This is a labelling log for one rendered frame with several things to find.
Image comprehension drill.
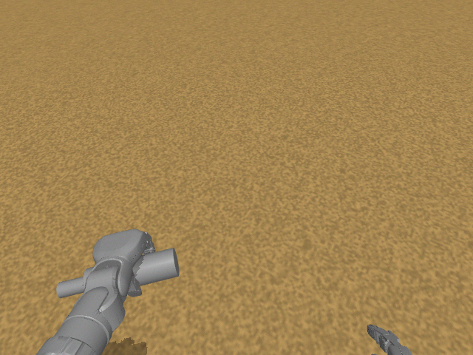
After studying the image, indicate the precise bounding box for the right robot hand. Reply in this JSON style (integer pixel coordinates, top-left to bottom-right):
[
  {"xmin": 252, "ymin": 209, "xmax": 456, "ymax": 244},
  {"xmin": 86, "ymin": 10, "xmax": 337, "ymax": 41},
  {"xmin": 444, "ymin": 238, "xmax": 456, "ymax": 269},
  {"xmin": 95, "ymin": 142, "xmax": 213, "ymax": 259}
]
[{"xmin": 367, "ymin": 325, "xmax": 412, "ymax": 355}]

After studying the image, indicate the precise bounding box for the left robot arm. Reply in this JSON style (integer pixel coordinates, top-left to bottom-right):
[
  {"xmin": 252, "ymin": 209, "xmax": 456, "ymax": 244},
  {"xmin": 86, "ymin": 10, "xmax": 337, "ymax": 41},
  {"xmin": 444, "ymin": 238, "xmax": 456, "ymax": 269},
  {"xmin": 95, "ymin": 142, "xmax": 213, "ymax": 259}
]
[{"xmin": 36, "ymin": 256, "xmax": 133, "ymax": 355}]

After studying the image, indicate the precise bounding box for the left robot hand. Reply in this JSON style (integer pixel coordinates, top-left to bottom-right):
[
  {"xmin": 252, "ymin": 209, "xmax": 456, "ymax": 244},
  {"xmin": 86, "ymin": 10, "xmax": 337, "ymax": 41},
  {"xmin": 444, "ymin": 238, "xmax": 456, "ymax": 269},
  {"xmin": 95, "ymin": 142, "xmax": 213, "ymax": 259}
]
[{"xmin": 92, "ymin": 229, "xmax": 156, "ymax": 297}]

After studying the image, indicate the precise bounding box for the bottle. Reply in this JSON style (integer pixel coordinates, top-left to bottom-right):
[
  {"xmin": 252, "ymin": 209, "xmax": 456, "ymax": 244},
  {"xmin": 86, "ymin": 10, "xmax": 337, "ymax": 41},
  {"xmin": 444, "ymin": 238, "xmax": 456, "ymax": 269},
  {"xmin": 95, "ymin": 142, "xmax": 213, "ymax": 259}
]
[{"xmin": 56, "ymin": 248, "xmax": 180, "ymax": 298}]

